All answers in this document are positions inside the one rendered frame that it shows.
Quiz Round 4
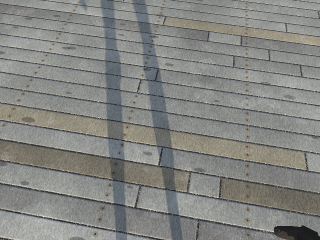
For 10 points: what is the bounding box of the robot right hand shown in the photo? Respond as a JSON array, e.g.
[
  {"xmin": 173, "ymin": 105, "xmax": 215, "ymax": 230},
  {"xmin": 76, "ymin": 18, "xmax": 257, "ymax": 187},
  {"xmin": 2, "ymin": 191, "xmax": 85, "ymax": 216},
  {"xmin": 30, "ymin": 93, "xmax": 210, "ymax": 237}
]
[{"xmin": 274, "ymin": 225, "xmax": 320, "ymax": 240}]

